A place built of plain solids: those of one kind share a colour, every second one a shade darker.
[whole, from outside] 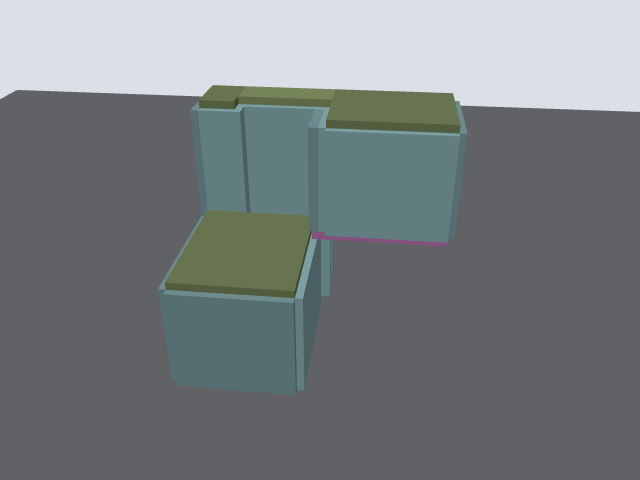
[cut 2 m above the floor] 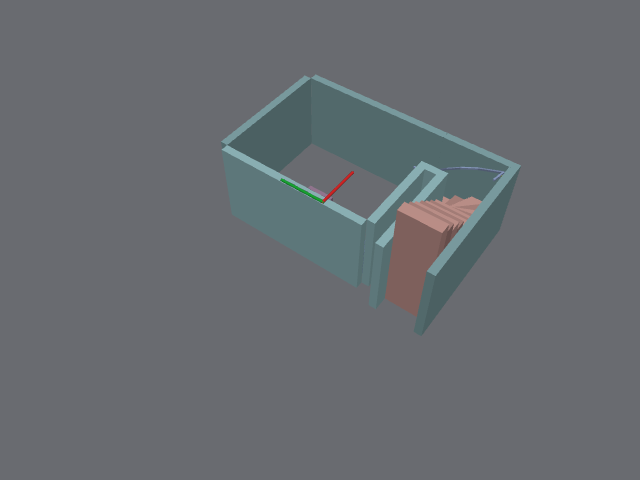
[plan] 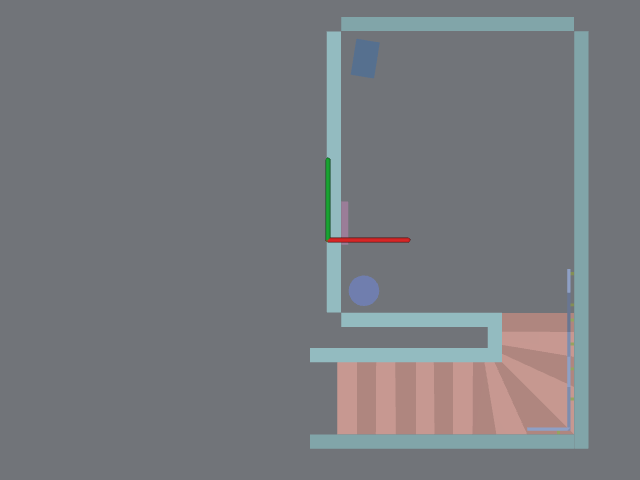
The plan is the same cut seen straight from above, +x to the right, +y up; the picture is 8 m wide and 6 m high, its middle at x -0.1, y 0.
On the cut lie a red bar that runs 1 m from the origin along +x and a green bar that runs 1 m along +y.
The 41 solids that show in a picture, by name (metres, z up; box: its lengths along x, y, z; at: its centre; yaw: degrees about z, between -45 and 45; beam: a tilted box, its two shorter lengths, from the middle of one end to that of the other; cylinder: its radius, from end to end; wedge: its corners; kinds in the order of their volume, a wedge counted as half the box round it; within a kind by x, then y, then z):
{
 "wall_1": {"box": [0.18, 2.42, 2.74], "at": [-3.35, -1.22, 4.27]},
 "wall_2": {"box": [3.03, 0.18, 2.74], "at": [-1.74, 0.08, 4.27]},
 "wall_3": {"box": [0.18, 1.52, 2.74], "at": [-0.14, -0.77, 4.27]},
 "wall_4": {"box": [0.42, 1.52, 2.74], "at": [-0.01, -0.77, 4.27]},
 "wall_5": {"box": [0.18, 3.52, 2.73], "at": [0.07, 0.85, 1.32]},
 "wall_6": {"box": [2.4, 0.18, 5.7], "at": [0.98, -1.44, 2.8]},
 "wall_7": {"box": [2.01, 0.18, 2.73], "at": [1.17, -1.0, 1.32]},
 "wall_8": {"box": [3.3, 0.18, 5.7], "at": [1.43, -2.52, 2.8]},
 "wall_9": {"box": [2.91, 0.18, 2.73], "at": [1.62, 2.7, 1.32]},
 "wall_10": {"box": [0.18, 0.62, 5.7], "at": [2.09, -1.22, 2.8]},
 "wall_11": {"box": [0.9, 0.18, 2.96], "at": [2.63, -1.01, 4.17]},
 "wall_12": {"box": [0.18, 1.7, 5.7], "at": [3.17, -1.76, 2.8]},
 "wall_13": {"box": [0.18, 3.52, 2.73], "at": [3.17, 0.85, 1.32]},
 "roof_1": {"box": [3.03, 2.42, 0.2], "at": [-1.74, -1.22, 5.75]},
 "roof_2": {"box": [2.4, 0.9, 0.2], "at": [0.98, -1.98, 5.75]},
 "roof_3": {"box": [2.91, 3.52, 0.19], "at": [1.62, 0.85, 2.78]},
 "roof_4": {"box": [0.9, 1.33, 0.2], "at": [2.63, -1.76, 5.75]},
 "tread_1": {"wedge": [[0.11, -2.43, -0.05], [0.11, -2.43, 2.71], [0.11, -1.53, -0.05], [0.11, -1.53, 2.71], [0.36, -2.43, -0.05], [0.36, -2.43, 2.71], [0.36, -1.53, -0.05], [0.36, -1.53, 2.71]]},
 "tread_2": {"wedge": [[0.36, -2.43, -0.05], [0.36, -2.43, 2.52], [0.36, -1.53, -0.05], [0.36, -1.53, 2.52], [0.6, -2.43, -0.05], [0.6, -2.43, 2.52], [0.6, -1.53, -0.05], [0.6, -1.53, 2.52]]},
 "tread_3": {"wedge": [[0.6, -2.43, -0.05], [0.6, -2.43, 2.32], [0.6, -1.53, -0.05], [0.6, -1.53, 2.32], [0.84, -1.53, -0.05], [0.84, -1.53, 2.32], [0.85, -2.43, -0.05], [0.85, -2.43, 2.33]]},
 "tread_4": {"wedge": [[0.84, -1.53, -0.05], [0.84, -1.53, 2.13], [0.85, -2.43, -0.05], [0.85, -2.43, 2.12], [1.1, -2.43, -0.05], [1.1, -2.43, 2.13], [1.1, -1.53, -0.05], [1.1, -1.53, 2.13]]},
 "tread_5": {"wedge": [[1.1, -2.43, -0.05], [1.1, -2.43, 1.94], [1.1, -1.53, -0.05], [1.1, -1.53, 1.94], [1.32, -1.53, -0.05], [1.32, -1.53, 1.94], [1.33, -2.43, -0.05], [1.33, -2.43, 1.94]]},
 "tread_6": {"wedge": [[1.32, -1.53, -0.05], [1.32, -1.53, 1.75], [1.33, -2.43, -0.05], [1.33, -2.43, 1.74], [1.56, -2.43, -0.05], [1.56, -2.43, 1.74], [1.56, -1.53, -0.05], [1.56, -1.53, 1.75]]},
 "tread_7": {"wedge": [[1.56, -2.43, -0.05], [1.56, -2.43, 1.55], [1.56, -1.53, -0.05], [1.56, -1.53, 1.55], [1.81, -2.43, -0.05], [1.81, -2.43, 1.55], [1.81, -1.53, -0.05], [1.81, -1.53, 1.55]]},
 "tread_8": {"wedge": [[1.8, -2.43, -0.05], [1.8, -2.43, 1.35], [1.81, -1.53, -0.05], [1.81, -1.53, 1.35], [1.96, -1.53, -0.05], [1.96, -1.53, 1.35], [2.11, -2.43, -0.05], [2.11, -2.43, 1.35]]},
 "tread_9": {"wedge": [[1.95, -1.53, -0.05], [1.95, -1.53, 1.16], [2.08, -1.53, -0.05], [2.08, -1.53, 1.16], [2.1, -2.43, -0.05], [2.1, -2.43, 1.16], [2.49, -2.43, -0.05], [2.49, -2.43, 1.16]]},
 "tread_10": {"wedge": [[2.08, -1.53, -0.05], [2.08, -1.53, 0.97], [2.18, -1.53, -0.05], [2.18, -1.53, 0.97], [2.49, -2.43, -0.05], [2.49, -2.43, 0.96], [3.08, -2.43, -0.05], [3.08, -2.43, 0.96]]},
 "tread_11": {"wedge": [[2.18, -1.53, -0.05], [2.18, -1.53, 0.77], [2.18, -1.42, -0.05], [2.18, -1.42, 0.77], [3.08, -2.43, -0.05], [3.08, -2.43, 0.78], [3.08, -1.84, -0.05], [3.08, -1.84, 0.78]]},
 "tread_12": {"wedge": [[2.18, -1.43, -0.05], [2.18, -1.43, 0.58], [2.18, -1.31, -0.05], [2.18, -1.31, 0.58], [3.08, -1.84, -0.05], [3.08, -1.84, 0.58], [3.08, -1.46, -0.05], [3.08, -1.46, 0.58]]},
 "tread_13": {"wedge": [[2.18, -1.31, -0.05], [2.18, -1.31, 0.38], [2.18, -1.15, -0.05], [2.18, -1.15, 0.38], [3.08, -1.46, -0.05], [3.08, -1.46, 0.38], [3.08, -1.15, -0.05], [3.08, -1.15, 0.38]]},
 "tread_14": {"wedge": [[2.18, -1.15, -0.05], [2.18, -1.15, 0.19], [2.18, -0.91, -0.05], [2.18, -0.91, 0.19], [3.08, -1.15, -0.05], [3.08, -1.15, 0.2], [3.08, -0.91, -0.05], [3.08, -0.91, 0.2]]},
 "floor_1": {"box": [3.37, 2.42, 0.22], "at": [-1.57, -1.22, 2.79]},
 "bin_1": {"cylinder": 0.19, "from": [0.45, -0.63, 0.0], "to": [0.45, -0.63, 0.75]},
 "bucket_1": {"box": [0.3, 0.46, 0.39], "at": [0.47, 2.27, 0.14], "yaw": -9.2},
 "cabinet_1": {"box": [0.09, 0.55, 0.9], "at": [0.21, 0.21, 1.68]},
 "guard_rail_1": {"wedge": [[2.49, -2.38, 2.02], [2.49, -2.38, 2.07], [2.49, -2.34, 2.02], [2.49, -2.34, 2.07], [3.03, -2.38, 1.82], [3.03, -2.38, 1.86], [3.03, -2.34, 1.82], [3.03, -2.34, 1.86]]},
 "guard_rail_2": {"wedge": [[2.99, -2.38, 1.84], [2.99, -2.38, 1.88], [2.99, -1.84, 1.64], [2.99, -1.84, 1.68], [3.03, -2.38, 1.84], [3.03, -2.38, 1.88], [3.03, -1.84, 1.64], [3.03, -1.84, 1.68]]},
 "guard_rail_3": {"wedge": [[2.99, -1.84, 1.64], [2.99, -1.84, 1.68], [2.99, -1.46, 1.45], [2.99, -1.46, 1.49], [3.03, -1.84, 1.64], [3.03, -1.84, 1.68], [3.03, -1.46, 1.45], [3.03, -1.46, 1.49]]},
 "guard_rail_4": {"wedge": [[2.99, -1.46, 1.44], [2.99, -1.46, 1.49], [2.99, -1.15, 1.24], [2.99, -1.15, 1.29], [3.03, -1.46, 1.44], [3.03, -1.46, 1.49], [3.03, -1.15, 1.24], [3.03, -1.15, 1.29]]},
 "guard_rail_5": {"wedge": [[2.99, -1.15, 1.24], [2.99, -1.15, 1.29], [2.99, -0.66, 0.86], [2.99, -0.66, 0.91], [3.03, -1.15, 1.24], [3.03, -1.15, 1.29], [3.03, -0.66, 0.86], [3.03, -0.66, 0.91]]},
 "guard_rail_6": {"box": [0.041, 0.3, 0.041], "at": [3.01, -0.51, 0.89]}
}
